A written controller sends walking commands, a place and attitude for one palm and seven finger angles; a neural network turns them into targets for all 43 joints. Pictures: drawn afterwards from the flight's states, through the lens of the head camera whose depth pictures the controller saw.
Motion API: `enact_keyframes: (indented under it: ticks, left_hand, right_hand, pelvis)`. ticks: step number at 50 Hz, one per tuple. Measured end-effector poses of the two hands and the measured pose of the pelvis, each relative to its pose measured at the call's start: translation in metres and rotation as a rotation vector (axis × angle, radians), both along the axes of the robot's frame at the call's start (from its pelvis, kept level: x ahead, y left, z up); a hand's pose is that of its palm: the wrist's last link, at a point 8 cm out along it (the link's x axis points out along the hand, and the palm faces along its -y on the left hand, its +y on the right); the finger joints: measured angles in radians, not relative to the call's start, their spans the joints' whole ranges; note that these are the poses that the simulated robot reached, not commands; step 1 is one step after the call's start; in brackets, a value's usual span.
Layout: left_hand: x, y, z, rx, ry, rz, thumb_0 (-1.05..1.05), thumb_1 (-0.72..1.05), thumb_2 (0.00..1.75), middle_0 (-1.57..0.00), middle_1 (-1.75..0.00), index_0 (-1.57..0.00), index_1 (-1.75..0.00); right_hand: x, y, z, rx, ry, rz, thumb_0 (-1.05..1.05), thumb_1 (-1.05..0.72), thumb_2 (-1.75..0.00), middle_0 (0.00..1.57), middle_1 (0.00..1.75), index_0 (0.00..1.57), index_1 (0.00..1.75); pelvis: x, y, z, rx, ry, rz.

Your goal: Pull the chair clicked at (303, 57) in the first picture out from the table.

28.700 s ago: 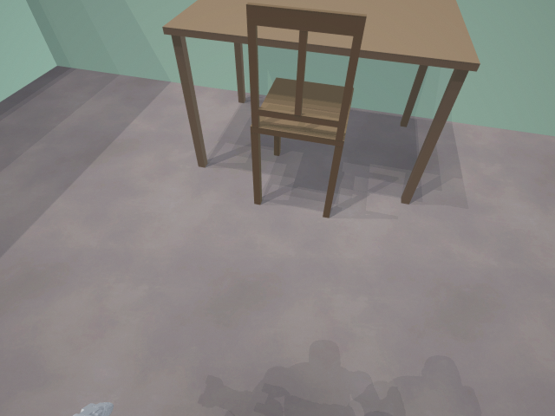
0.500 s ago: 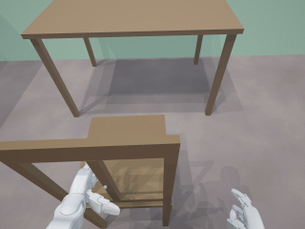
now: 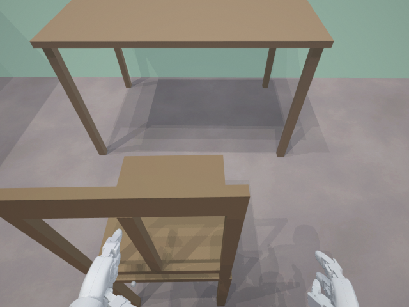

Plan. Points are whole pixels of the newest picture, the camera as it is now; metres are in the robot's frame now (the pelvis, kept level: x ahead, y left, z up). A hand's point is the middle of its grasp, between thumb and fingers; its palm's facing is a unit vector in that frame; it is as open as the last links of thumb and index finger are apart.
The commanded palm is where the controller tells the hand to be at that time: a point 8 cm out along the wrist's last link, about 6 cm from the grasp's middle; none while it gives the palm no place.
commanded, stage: draw the fingers out of the gap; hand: left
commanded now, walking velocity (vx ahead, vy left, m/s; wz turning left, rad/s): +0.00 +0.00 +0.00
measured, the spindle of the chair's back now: (145, 245) +0.25 +0.13 -0.03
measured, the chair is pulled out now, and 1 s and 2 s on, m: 0.61 0.61 0.60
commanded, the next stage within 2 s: draw the hand back to the body in 0.44 s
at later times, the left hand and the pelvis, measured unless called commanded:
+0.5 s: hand out of the picture +0.11 +0.14 -0.02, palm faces -0.02 -0.99 -0.14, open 17.5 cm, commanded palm +0.07 +0.20 +0.00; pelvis -0.01 +0.01 -0.01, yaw +0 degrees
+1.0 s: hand out of the picture +0.12 +0.17 +0.07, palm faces +0.02 -1.00 -0.09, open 17.5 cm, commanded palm +0.08 +0.23 +0.08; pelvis -0.04 +0.00 -0.02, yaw +0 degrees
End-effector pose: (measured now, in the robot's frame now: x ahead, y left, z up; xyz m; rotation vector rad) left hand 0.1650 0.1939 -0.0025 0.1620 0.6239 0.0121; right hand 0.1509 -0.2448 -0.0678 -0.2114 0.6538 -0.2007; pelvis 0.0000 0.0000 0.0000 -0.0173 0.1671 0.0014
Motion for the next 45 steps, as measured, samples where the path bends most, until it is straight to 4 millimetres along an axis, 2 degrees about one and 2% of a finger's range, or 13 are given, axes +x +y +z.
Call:
enact_keyframes:
  ticks: [14, 29, 34, 41, 45]
  left_hand:
    - [-0.037, 0.003, 0.002, -0.007, 0.000, 0.012, -0.01, -0.53, 0.20, 0.00, 0.00, -0.01, 0.00]
    - [-0.080, 0.000, 0.004, -0.017, 0.016, 0.019, -0.01, -0.53, 0.20, 0.00, 0.00, -0.01, 0.00]
    - [-0.078, 0.001, 0.023, -0.116, -0.180, 0.079, -0.01, -0.53, 0.20, 0.00, 0.00, -0.01, 0.00]
    - [-0.063, 0.012, 0.058, -0.097, -0.536, 0.026, -0.01, -0.54, 0.20, 0.00, 0.00, 0.00, 0.00]
    - [-0.061, 0.015, 0.066, -0.088, -0.570, -0.038, -0.01, -0.54, 0.20, 0.00, 0.00, 0.00, 0.00]
  right_hand:
    - [0.020, 0.019, 0.005, 0.019, -0.084, 0.024, 0.01, -0.90, -0.89, 0.21, 0.30, 0.20, 0.30]
    - [0.015, 0.023, 0.003, 0.022, -0.113, 0.001, 0.01, -0.90, -0.89, 0.21, 0.30, 0.20, 0.30]
    - [0.010, 0.022, -0.001, 0.014, -0.130, 0.007, 0.01, -0.90, -0.89, 0.21, 0.30, 0.20, 0.30]
    - [0.001, 0.024, -0.020, 0.047, -0.105, 0.025, 0.01, -0.90, -0.89, 0.20, 0.30, 0.20, 0.30]
    - [-0.005, 0.025, -0.026, 0.078, -0.091, 0.012, 0.01, -0.90, -0.89, 0.20, 0.30, 0.20, 0.30]
  pelvis:
    - [-0.005, 0.004, -0.007, -0.010, -0.001, 0.011]
    - [-0.011, 0.007, -0.016, -0.018, 0.007, 0.008]
    - [-0.016, 0.006, -0.022, -0.024, 0.012, 0.009]
    - [-0.030, 0.004, -0.033, -0.026, 0.018, 0.005]
    - [-0.035, 0.003, -0.034, -0.024, 0.004, -0.001]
